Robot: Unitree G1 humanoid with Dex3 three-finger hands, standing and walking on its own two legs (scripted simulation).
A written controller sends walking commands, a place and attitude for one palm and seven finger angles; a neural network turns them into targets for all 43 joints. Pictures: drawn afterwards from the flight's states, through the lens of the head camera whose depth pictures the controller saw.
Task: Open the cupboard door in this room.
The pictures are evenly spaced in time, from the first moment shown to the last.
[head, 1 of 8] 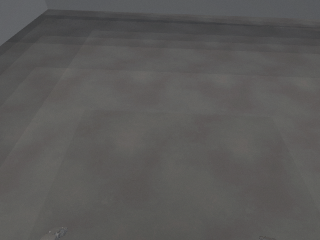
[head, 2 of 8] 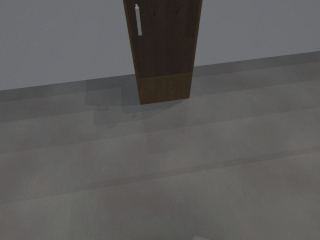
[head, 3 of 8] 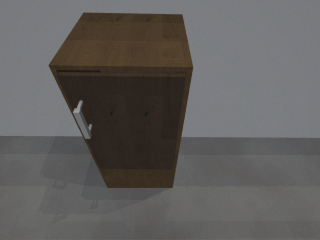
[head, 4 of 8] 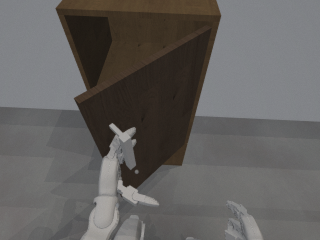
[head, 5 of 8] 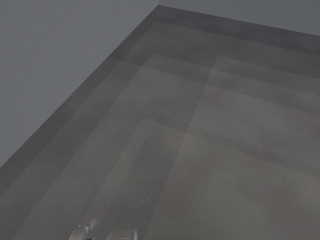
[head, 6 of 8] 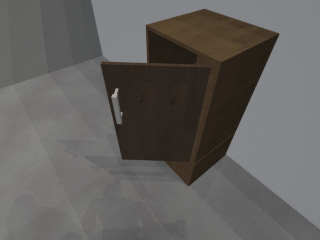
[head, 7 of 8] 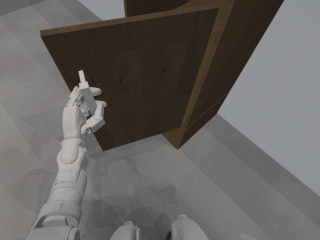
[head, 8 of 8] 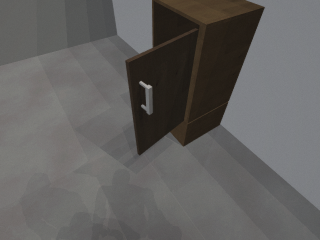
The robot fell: no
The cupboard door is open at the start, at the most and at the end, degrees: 0 100 100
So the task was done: yes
